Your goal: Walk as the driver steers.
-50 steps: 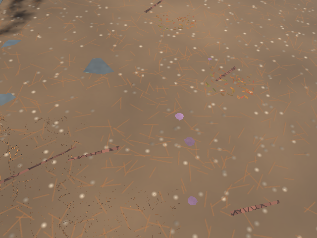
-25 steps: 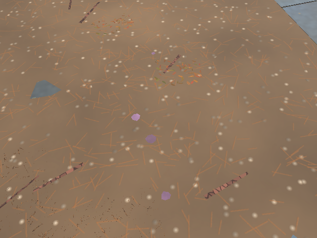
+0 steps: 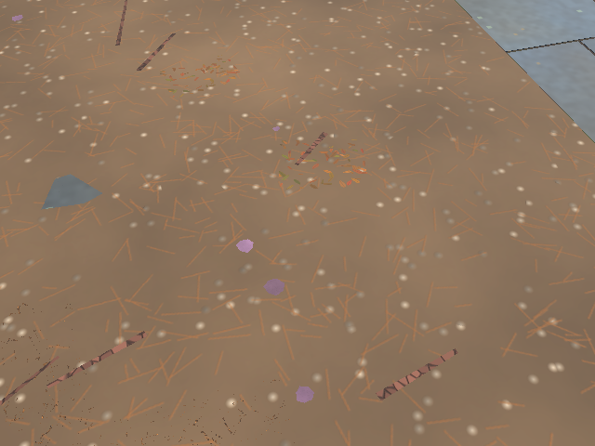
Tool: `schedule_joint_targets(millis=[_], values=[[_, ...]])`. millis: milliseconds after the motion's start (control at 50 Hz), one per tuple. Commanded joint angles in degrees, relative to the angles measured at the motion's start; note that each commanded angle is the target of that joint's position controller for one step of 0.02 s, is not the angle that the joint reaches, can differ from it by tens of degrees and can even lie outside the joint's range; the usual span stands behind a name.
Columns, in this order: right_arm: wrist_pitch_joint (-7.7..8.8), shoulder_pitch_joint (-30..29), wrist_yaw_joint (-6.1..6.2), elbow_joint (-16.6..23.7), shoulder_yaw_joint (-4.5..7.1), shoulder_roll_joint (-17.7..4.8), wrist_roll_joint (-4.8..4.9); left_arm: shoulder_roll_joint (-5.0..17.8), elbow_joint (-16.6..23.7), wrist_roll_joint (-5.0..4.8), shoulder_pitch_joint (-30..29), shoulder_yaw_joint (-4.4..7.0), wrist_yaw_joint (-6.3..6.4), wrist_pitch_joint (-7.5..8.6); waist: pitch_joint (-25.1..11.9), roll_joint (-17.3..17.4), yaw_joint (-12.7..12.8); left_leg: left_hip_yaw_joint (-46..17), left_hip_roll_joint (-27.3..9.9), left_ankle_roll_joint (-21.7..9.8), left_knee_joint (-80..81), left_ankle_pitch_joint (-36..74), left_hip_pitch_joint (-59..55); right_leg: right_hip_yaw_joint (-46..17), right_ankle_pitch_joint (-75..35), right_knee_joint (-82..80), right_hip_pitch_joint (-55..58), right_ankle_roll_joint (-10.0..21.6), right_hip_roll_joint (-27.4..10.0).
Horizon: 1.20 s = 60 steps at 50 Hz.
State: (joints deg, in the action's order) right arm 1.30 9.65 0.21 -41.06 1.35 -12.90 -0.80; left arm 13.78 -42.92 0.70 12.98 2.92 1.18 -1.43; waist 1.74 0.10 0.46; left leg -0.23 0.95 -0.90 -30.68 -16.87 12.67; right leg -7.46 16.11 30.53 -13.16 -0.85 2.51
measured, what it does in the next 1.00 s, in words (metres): lifts its right foot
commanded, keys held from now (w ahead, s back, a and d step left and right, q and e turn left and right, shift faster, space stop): no key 0.74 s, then w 0.26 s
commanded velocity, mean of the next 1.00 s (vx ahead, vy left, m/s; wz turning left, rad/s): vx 0.05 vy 0.00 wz -0.01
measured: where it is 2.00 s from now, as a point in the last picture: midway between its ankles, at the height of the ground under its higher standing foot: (334, 407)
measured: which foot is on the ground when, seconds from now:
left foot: down 0.00-1.00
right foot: down 0.00-0.80, up 0.82-1.00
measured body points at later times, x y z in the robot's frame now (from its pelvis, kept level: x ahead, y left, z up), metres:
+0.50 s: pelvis +0.00 +0.02 +0.00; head +0.01 +0.02 +0.45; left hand +0.08 +0.28 -0.13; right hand +0.11 -0.23 -0.12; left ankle +0.00 +0.11 -0.73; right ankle +0.00 -0.13 -0.73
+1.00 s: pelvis +0.04 +0.00 +0.01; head +0.04 -0.01 +0.46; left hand +0.12 +0.27 -0.12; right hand +0.05 -0.28 -0.13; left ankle -0.01 +0.11 -0.73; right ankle +0.05 -0.13 -0.70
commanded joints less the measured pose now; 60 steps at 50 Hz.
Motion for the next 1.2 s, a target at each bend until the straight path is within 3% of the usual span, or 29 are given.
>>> schedule_joint_targets(millis=[20, 300, 740, 780, 800, 820, 840, 880, 940, 1000, 1040, 1060, 1080, 1100, 1120, 1140, 1160, 1200], values=[[0.84, -1.1, 0.02, 3.5, 1.61, -6.3, 0.09, 5.6, 3.1, -0.02, -0.9, 1.39, 0.49, 0.85, -2.8, -0.9, -0.5, -4.6, -4.3, -1.6, 5.6, 7.7, -0.9, -3.1, -10.7, -4.0, 0.4, 0.8, -3.4], [1.16, 0.6, 0.02, -1.2, 1.22, -6.1, 0.34, 5.2, -1.3, -0.18, 0.5, 1.48, 1.71, 0.56, -1.6, 0.2, -0.3, -4.7, -3.9, -2.0, 7.7, 7.7, -0.1, -2.5, -12.3, -4.4, 2.8, -0.1, -3.5], [0.61, 3.1, 0.64, -11.1, 0.70, -7.0, 0.71, 5.0, -12.9, -0.54, 1.7, 1.16, 2.37, 1.05, -0.1, 0.3, -0.8, -5.4, -3.8, -3.0, 10.9, 8.6, -2.2, -0.8, -11.7, -7.2, 3.0, -1.1, -3.4], [0.31, 4.4, 0.97, -12.3, 0.86, -7.6, 0.95, 4.0, -14.0, -0.80, 2.4, 0.85, 2.45, 0.99, -0.6, 2.1, -1.2, -6.8, -3.7, -4.1, 13.4, -8.0, -2.5, 2.2, -1.4, -4.8, 1.6, -0.8, -1.1], [0.09, 5.2, 1.21, -12.5, 1.55, -9.9, 1.37, 4.2, -13.7, -1.10, 1.4, 0.89, 2.43, 1.20, 0.8, 5.0, -2.0, -10.7, -5.9, -6.2, 15.9, -18.6, -2.6, 4.7, 5.6, -0.1, -2.5, -0.5, 0.6], [0.03, 6.8, 1.41, -12.9, 2.09, -11.8, 1.67, 4.5, -12.6, -1.31, -0.5, 0.82, 2.25, 1.81, 2.7, 8.0, -2.8, -18.0, -11.2, -9.2, 19.8, -27.2, -3.1, 6.2, 8.8, 4.7, -8.2, -0.1, 0.4], [0.30, 7.9, 1.64, -13.1, 2.64, -13.2, 1.74, 4.9, -11.3, -1.54, -3.0, 0.71, 1.87, 2.80, 5.4, 9.2, -3.7, -25.1, -16.7, -12.4, 23.4, -30.0, -1.8, 6.2, 8.9, 10.0, -12.0, 0.4, -1.9], [1.55, 9.1, 1.74, -13.2, 2.89, -12.9, 1.10, 5.5, -10.5, -2.14, -4.7, 1.02, 0.88, 4.42, 7.6, 7.7, -3.9, -30.4, -21.3, -15.7, 25.7, -24.3, -4.8, 3.9, 12.4, 21.0, -20.9, 1.4, -5.9], [2.31, 7.2, 1.45, -12.0, 2.75, -11.3, 2.20, 5.2, -11.2, -2.37, -4.2, 1.17, -0.37, 6.18, 5.2, 4.3, -2.7, -21.8, -17.6, -12.5, 24.8, -13.3, -9.4, 5.2, 9.1, 16.0, -21.8, 2.4, -7.9], [1.76, 7.1, 1.20, -12.0, 3.19, -12.9, 2.65, 3.3, -11.9, -2.17, -3.8, 0.69, -1.20, 7.00, 2.2, 6.0, -1.7, -12.2, -12.5, -10.9, 22.4, -6.3, -3.1, 9.8, 2.3, 4.3, -7.9, 1.2, -4.7], [1.26, 6.7, 0.96, -12.0, 3.15, -12.9, 3.08, 3.8, -14.2, -2.33, 1.4, 1.07, -1.38, 6.79, 1.1, 5.2, 1.2, -9.6, -10.9, -10.0, 18.2, -7.6, 4.6, 12.8, -5.8, -1.8, 4.3, 0.7, -1.9], [1.28, 6.8, 0.78, -12.0, 2.66, -11.5, 2.86, 4.7, -15.7, -2.41, 5.4, 1.56, -1.17, 6.46, 0.1, 4.3, 3.0, -9.0, -9.9, -9.1, 15.0, -8.6, 8.1, 12.9, -5.1, -2.4, 10.0, 0.9, -1.0], [1.60, 6.1, 0.48, -11.7, 1.72, -9.0, 2.35, 6.2, -16.8, -2.71, 10.0, 2.14, -0.79, 6.33, -0.8, 2.0, 5.4, -6.3, -7.7, -7.0, 7.3, -6.7, 12.4, 9.0, -2.6, -4.8, 16.4, 2.2, -3.4], [2.09, 4.7, -0.17, -10.2, 0.16, -4.0, 0.99, 10.7, -17.3, -2.22, 16.2, 2.96, -0.27, 6.34, -3.5, -11.0, 7.2, 0.8, -2.4, -2.6, -14.9, -8.2, 18.9, -9.0, 6.5, -12.4, 21.4, 6.5, -16.2], [3.23, 4.3, 0.11, -7.3, 0.44, -4.0, 2.23, 15.6, -17.9, -0.99, 19.3, 3.52, -1.30, 7.06, -3.9, -18.4, 6.4, -1.1, 2.8, -2.2, -29.0, -16.1, 30.6, -33.4, 20.7, -21.8, 23.4, 15.1, -25.7], [4.08, 3.6, 0.13, -7.3, 1.32, -8.6, 3.57, 12.1, -16.7, -0.89, 14.0, 2.30, -1.88, 8.05, 0.8, -9.8, 4.4, -5.8, -1.8, -3.4, -36.6, -12.8, 34.8, -32.9, 26.4, -22.6, 19.2, 16.0, -26.2], [4.59, 3.6, -0.26, -7.4, 1.68, -10.0, 4.05, 8.9, -15.0, -1.09, 9.3, 1.30, -2.22, 8.60, 3.9, -8.0, 2.6, -6.1, -4.2, -4.5, -37.5, -6.2, 36.5, -25.9, 22.8, -22.8, 16.7, 13.8, -23.3], [4.79, 3.6, -0.34, -8.3, 2.20, -10.0, 2.51, 7.0, -13.4, -1.08, 4.5, 0.35, -2.71, 8.56, 4.3, -5.7, 0.5, -4.7, -7.5, -3.9, -33.3, 2.5, 33.5, -14.2, 7.7, -23.3, 13.6, 10.5, -18.3]])
Keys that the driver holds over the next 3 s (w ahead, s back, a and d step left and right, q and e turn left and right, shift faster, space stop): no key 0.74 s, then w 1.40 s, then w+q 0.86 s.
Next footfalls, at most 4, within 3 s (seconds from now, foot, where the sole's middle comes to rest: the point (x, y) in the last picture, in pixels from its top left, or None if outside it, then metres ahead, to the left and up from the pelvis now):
1.08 right None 0.13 -0.14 -0.77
1.58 left None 0.50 0.08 -0.77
2.12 right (373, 329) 0.81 -0.15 -0.77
2.68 left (274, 246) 1.08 0.11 -0.77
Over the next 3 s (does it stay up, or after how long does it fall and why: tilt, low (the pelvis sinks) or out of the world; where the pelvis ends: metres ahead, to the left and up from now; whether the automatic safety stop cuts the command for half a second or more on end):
stays up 1.10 0.05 0.01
